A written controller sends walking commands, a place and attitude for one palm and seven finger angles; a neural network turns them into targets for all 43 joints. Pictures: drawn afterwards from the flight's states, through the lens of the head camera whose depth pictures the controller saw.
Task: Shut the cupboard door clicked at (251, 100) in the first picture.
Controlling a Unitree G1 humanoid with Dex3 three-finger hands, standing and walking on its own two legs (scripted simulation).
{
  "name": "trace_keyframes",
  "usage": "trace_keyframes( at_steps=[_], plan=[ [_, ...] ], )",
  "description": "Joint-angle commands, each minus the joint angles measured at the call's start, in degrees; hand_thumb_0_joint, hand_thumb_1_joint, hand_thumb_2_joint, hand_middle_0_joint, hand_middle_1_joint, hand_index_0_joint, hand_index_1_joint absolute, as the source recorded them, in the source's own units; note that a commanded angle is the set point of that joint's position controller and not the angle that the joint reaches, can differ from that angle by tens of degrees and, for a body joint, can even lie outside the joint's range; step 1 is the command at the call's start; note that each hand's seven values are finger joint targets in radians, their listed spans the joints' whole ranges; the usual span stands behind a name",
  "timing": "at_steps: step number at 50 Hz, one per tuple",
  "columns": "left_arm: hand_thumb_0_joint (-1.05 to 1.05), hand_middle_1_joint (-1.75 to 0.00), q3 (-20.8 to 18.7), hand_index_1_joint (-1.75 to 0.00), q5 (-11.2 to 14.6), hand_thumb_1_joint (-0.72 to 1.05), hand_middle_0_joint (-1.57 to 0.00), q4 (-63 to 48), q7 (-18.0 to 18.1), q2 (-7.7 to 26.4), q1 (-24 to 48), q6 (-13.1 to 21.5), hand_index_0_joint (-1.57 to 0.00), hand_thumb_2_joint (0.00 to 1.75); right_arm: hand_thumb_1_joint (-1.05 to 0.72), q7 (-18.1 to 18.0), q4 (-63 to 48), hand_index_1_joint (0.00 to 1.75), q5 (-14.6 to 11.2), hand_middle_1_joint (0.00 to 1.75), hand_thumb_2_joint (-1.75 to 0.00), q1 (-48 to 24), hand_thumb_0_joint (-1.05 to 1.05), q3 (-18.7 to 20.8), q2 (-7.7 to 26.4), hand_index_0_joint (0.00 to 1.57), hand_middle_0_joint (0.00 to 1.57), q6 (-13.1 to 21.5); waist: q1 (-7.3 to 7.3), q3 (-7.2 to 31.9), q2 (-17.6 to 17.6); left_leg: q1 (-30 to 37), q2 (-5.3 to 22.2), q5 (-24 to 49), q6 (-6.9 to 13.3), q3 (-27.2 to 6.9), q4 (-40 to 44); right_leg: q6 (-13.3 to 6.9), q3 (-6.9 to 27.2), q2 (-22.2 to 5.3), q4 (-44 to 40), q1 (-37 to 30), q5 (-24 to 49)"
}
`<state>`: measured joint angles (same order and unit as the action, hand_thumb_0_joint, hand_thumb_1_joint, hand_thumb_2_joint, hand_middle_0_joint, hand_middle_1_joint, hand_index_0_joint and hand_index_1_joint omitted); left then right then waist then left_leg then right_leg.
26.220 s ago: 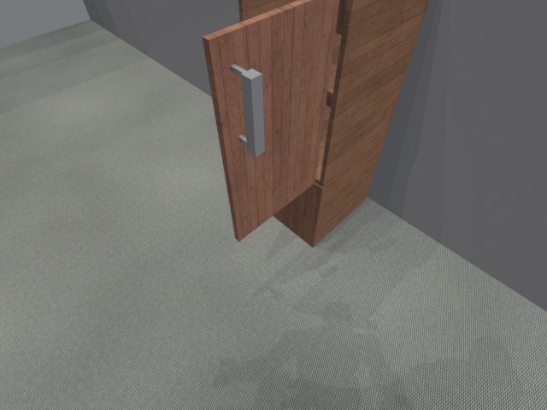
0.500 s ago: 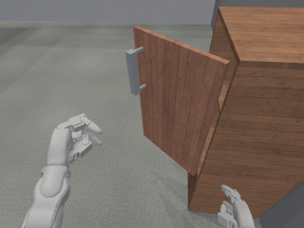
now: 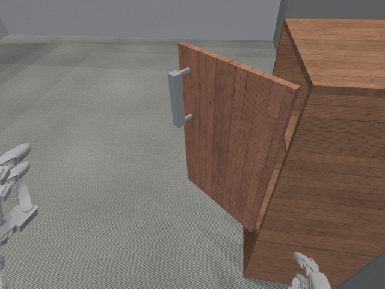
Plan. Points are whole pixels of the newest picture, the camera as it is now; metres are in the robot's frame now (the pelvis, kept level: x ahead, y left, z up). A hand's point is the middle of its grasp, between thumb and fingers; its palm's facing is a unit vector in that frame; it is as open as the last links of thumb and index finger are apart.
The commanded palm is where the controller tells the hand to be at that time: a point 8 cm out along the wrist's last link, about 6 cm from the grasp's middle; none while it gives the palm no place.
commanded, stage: draw the hand back to the body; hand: left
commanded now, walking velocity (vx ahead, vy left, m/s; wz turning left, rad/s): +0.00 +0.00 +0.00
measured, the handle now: (182, 98) +0.61 +0.11 +0.10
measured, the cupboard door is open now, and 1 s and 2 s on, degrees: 52 52 52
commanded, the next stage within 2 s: step back with the hand held close in 0.30 s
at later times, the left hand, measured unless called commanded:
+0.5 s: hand (47, 201) +0.19 +0.27 +0.16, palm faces +0.46 -0.77 -0.43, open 7.4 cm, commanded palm +0.14 +0.29 +0.17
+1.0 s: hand (16, 229) +0.15 +0.28 +0.16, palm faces +0.44 -0.76 -0.47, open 7.4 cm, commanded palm +0.09 +0.31 +0.17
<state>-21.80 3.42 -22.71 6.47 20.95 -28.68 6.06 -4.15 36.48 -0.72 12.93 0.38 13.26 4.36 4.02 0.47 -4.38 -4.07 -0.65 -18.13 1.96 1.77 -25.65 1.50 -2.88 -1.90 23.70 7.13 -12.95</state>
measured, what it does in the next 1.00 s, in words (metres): shifts its weight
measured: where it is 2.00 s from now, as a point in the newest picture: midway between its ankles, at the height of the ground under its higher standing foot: outside the picture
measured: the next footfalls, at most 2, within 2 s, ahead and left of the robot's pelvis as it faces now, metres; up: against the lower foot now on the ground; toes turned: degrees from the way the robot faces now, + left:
right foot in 1.90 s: -0.28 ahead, -0.14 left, +0.00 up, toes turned -3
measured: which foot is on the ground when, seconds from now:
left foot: down 0.00-1.00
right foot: down 0.00-1.00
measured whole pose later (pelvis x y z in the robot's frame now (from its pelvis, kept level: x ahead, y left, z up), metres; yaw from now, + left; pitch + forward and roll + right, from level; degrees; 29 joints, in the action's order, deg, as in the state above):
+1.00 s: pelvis -0.06 +0.01 -0.02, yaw -1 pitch +0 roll -1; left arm -26.6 2.3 -26.7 7.6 23.6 -30.2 11.6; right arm -4.4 30.2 -0.9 12.6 0.3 12.0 0.1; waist 0.7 -0.2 -0.2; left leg -17.8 -1.3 -18.7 3.8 3.8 -36.6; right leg 3.0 1.1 -2.3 33.1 20.8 -12.0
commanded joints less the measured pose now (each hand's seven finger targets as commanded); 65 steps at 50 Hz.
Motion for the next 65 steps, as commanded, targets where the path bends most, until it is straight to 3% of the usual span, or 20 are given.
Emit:
trace_keyframes(
  at_steps=[1, 4, 8, 13, 17, 21, 22, 23, 26, 31, 34, 37, 40, 43, 46, 49, 51, 56, 63, 65],
  plan=[
    [0.00, -0.30, -1.3, -0.30, -0.2, 0.90, -0.20, -9.4, 1.3, 6.7, 10.9, 3.3, -0.20, 0.90, -0.90, -0.5, -8.7, 0.30, -0.2, 0.30, -0.90, -7.4, 0.00, 1.6, 6.1, 0.20, 0.20, 3.9, -1.81, -2.2, 0.0, -4.7, 2.8, 12.9, -1.5, -2.0, 5.6, -2.7, -0.2, 0.5, -2.3, 1.7, 4.6],
    [0.00, -0.30, -2.7, -0.30, -0.2, 0.90, -0.20, -8.5, 1.7, 8.4, 10.7, 3.4, -0.20, 0.90, -0.90, -0.8, -8.4, 0.30, 0.1, 0.30, -0.90, -7.3, 0.00, 1.7, 6.4, 0.20, 0.20, 4.2, -1.13, 0.0, 3.8, -4.8, 2.4, 11.4, -0.9, -2.4, 5.8, -2.7, 0.0, 0.5, -2.3, 0.0, 4.0],
    [0.00, -0.30, -4.6, -0.30, -0.1, 0.90, -0.20, -13.0, 1.8, 10.2, 9.5, 3.9, -0.20, 0.90, -0.90, -0.6, -9.4, 0.30, 0.3, 0.30, -0.90, -8.2, 0.00, 1.4, 5.4, 0.20, 0.20, 4.7, -0.07, 5.6, 0.6, -3.7, 1.9, 14.6, -1.2, -2.3, 5.2, -2.9, 0.3, 0.3, -1.2, -3.8, 7.0],
    [0.00, -0.30, -5.9, -0.30, 0.0, 0.90, -0.20, -13.2, 1.7, 10.7, 7.7, 3.7, -0.20, 0.90, -0.90, -0.5, -9.1, 0.30, 0.3, 0.30, -0.90, -8.4, 0.00, 0.8, 4.6, 0.20, 0.20, 5.0, 0.07, 2.4, -3.7, -4.8, 1.9, 16.1, -1.8, -1.7, 5.0, -3.2, 0.4, 0.4, -1.7, -3.3, 8.7],
    [0.00, -0.30, -4.9, -0.30, 0.2, 0.90, -0.20, -9.6, 1.3, 9.0, 7.5, 3.2, -0.20, 0.90, -0.90, -0.5, -9.1, 0.30, 0.1, 0.30, -0.90, -8.2, 0.00, 0.9, 4.8, 0.20, 0.20, 4.6, -0.38, -1.3, -0.9, -5.8, 2.3, 13.8, -1.6, -1.6, 5.7, -3.1, 0.2, 0.7, -2.5, -1.4, 6.3],
    [0.00, -0.30, -4.6, -0.30, 0.4, 0.90, -0.20, -8.6, 1.0, 8.4, 6.5, 3.3, -0.20, 0.90, -0.90, -0.5, -9.4, 0.30, 0.1, 0.30, -0.90, -7.9, 0.00, 1.3, 5.3, 0.20, 0.20, 4.1, -0.32, 1.1, 2.7, -4.8, 2.4, 14.7, -1.0, -1.3, 5.2, -2.8, 0.4, 0.4, -2.4, -2.1, 7.2],
    [0.00, -0.30, -12.4, -0.30, 0.3, 0.90, -0.20, -13.9, 1.5, 16.5, 15.8, 6.0, -0.20, 0.90, -0.90, -0.4, -11.1, 0.30, -0.4, 0.30, -0.90, -7.4, 0.00, 1.6, 6.3, 0.20, 0.20, 2.9, -1.91, -1.7, 2.4, -9.1, 3.8, 8.6, 0.4, -1.4, 3.1, -3.3, 8.2, -2.8, -5.0, 0.4, 10.6],
    [0.00, -0.30, -9.1, -0.30, 0.3, 0.90, -0.20, -8.9, 1.1, 12.3, 9.6, 6.3, -0.20, 0.90, -0.90, -0.5, -9.7, 0.30, -0.2, 0.30, -0.90, -6.5, 0.00, 1.6, 5.5, 0.20, 0.20, 2.4, -2.69, -0.4, 5.5, -8.0, 3.5, 7.2, 0.4, -1.8, 1.4, -3.8, 9.0, -4.8, -5.4, 1.8, 10.6],
    [0.00, -0.30, -5.8, -0.30, -0.3, 0.90, -0.20, -8.9, 0.9, 9.3, 4.6, 6.6, -0.20, 0.90, -0.90, -0.2, -10.4, 0.30, 0.0, 0.30, -0.90, -6.5, 0.00, 2.1, 6.0, 0.20, 0.20, 0.8, -3.00, 3.6, 6.4, -6.3, 4.1, 11.8, 0.0, -1.6, -0.8, -4.4, 9.6, -6.9, -2.8, 1.4, 17.7],
    [0.00, -0.30, -8.6, -0.30, -0.6, 0.90, -0.20, -13.9, 2.1, 12.0, -0.2, 7.1, -0.20, 0.90, -0.90, -0.4, -12.8, 0.30, -0.2, 0.30, -0.90, -7.2, 0.00, 2.9, 6.2, 0.20, 0.20, -1.4, -3.09, 12.0, 3.4, -6.0, 6.6, 27.4, -0.3, -2.8, -1.5, -3.3, 6.7, -6.0, 5.9, -2.9, 30.7],
    [0.00, -0.30, -12.4, -0.30, -0.4, 0.90, -0.20, -18.1, 2.6, 15.7, -1.9, 7.4, -0.20, 0.90, -0.90, -0.7, -14.1, 0.30, -0.3, 0.30, -0.90, -7.9, 0.00, 3.0, 6.2, 0.20, 0.20, -2.6, -2.88, 13.7, 1.7, -8.2, 7.4, 33.3, -0.3, -4.2, -2.2, -3.0, 6.3, -5.5, 9.1, -4.0, 32.9],
    [0.00, -0.30, -13.1, -0.30, 0.1, 0.90, -0.20, -19.7, 2.6, 15.3, -4.3, 7.6, -0.20, 0.90, -0.90, -0.7, -15.2, 0.30, -0.4, 0.30, -0.90, -7.2, 0.00, 3.0, 5.9, 0.20, 0.20, -3.3, -2.98, 12.7, -0.4, -10.1, 8.6, 37.2, -0.2, -5.2, -1.4, -2.3, 5.2, -3.7, 11.6, -2.6, 27.7],
    [0.00, -0.30, -13.0, -0.30, 0.2, 0.90, -0.20, -19.1, 2.2, 14.2, -5.6, 7.7, -0.20, 0.90, -0.90, -0.6, -15.4, 0.30, -0.1, 0.30, -0.90, -7.1, 0.00, 3.1, 6.0, 0.20, 0.20, -3.1, -2.95, 9.2, -3.7, -14.6, 10.2, 32.2, 0.7, -6.2, 1.5, -1.5, 4.2, -1.4, 12.3, -1.6, 16.9],
    [0.00, -0.30, -12.3, -0.30, 0.2, 0.90, -0.20, -16.3, 2.2, 12.7, -4.0, 8.0, -0.20, 0.90, -0.90, -0.6, -15.1, 0.30, 0.1, 0.30, -0.90, -6.1, 0.00, 3.2, 6.7, 0.20, 0.20, -2.4, -3.13, 4.5, -5.1, -23.8, 11.6, 16.4, 2.3, -7.0, 5.4, -1.1, 3.8, -0.1, 13.9, -3.2, 9.8],
    [0.00, -0.30, -10.4, -0.30, -0.4, 0.90, -0.20, -13.6, 2.1, 11.2, -0.4, 8.1, -0.20, 0.90, -0.90, -0.8, -14.7, 0.30, -0.3, 0.30, -0.90, -5.3, 0.00, 3.1, 7.3, 0.20, 0.20, -1.7, -3.73, 0.5, -2.3, -33.8, 10.7, -3.5, 3.1, -7.3, 6.6, -1.2, 6.4, -0.6, 13.7, -5.7, 11.0],
    [0.00, -0.30, -9.8, -0.30, -1.3, 0.90, -0.20, -12.9, 2.2, 11.7, 3.0, 8.6, -0.20, 0.90, -0.90, -1.0, -14.4, 0.30, -0.2, 0.30, -0.90, -4.9, 0.00, 3.2, 7.6, 0.20, 0.20, -1.1, -4.15, -0.8, 1.6, -35.8, 7.6, -14.3, 3.3, -7.2, 4.4, -1.9, 10.4, -2.1, 10.1, -3.1, 8.5],
    [0.00, -0.30, -8.2, -0.30, -1.5, 0.90, -0.20, -15.1, 2.3, 10.8, 5.4, 9.2, -0.20, 0.90, -0.90, -0.8, -14.4, 0.30, -0.3, 0.30, -0.90, -4.8, 0.00, 3.1, 7.3, 0.20, 0.20, -0.6, -4.41, 0.1, 4.6, -32.9, 6.3, -15.2, 2.9, -7.1, 2.5, -2.3, 11.2, -2.7, 7.9, 0.7, 4.1],
    [0.00, -0.30, -10.5, -0.30, -2.1, 0.90, -0.20, -20.6, 3.1, 13.2, 6.0, 11.2, -0.20, 0.90, -0.90, -0.8, -14.3, 0.30, 0.0, 0.30, -0.90, -5.4, 0.00, 2.9, 6.8, 0.20, 0.20, 0.9, -3.97, 4.3, 3.9, -32.0, 5.5, -16.9, 3.4, -7.8, 1.3, -2.5, 12.2, -3.0, 6.7, 0.2, -1.0],
    [0.00, -0.30, -13.2, -0.30, -2.4, 0.90, -0.20, -18.6, 3.3, 12.8, 2.7, 13.0, -0.20, 0.90, -0.90, -0.7, -13.9, 0.30, 0.1, 0.30, -0.90, -5.1, 0.00, 3.1, 7.6, 0.20, 0.20, 2.4, -3.73, 3.7, -4.4, -43.7, 9.8, -21.3, 4.8, -11.1, 6.6, -1.2, 7.9, 1.1, 18.2, -8.2, 5.6],
    [0.00, -0.30, -13.0, -0.30, -2.4, 0.90, -0.20, -17.2, 2.8, 12.3, 2.7, 13.3, -0.20, 0.90, -0.90, -0.7, -13.7, 0.30, 0.2, 0.30, -0.90, -5.3, 0.00, 3.2, 7.5, 0.20, 0.20, 2.6, -3.74, 3.1, -4.2, -45.5, 10.4, -19.4, 4.8, -11.4, 6.3, -1.1, 7.7, 1.5, 20.2, -9.2, 9.1]
  ],
)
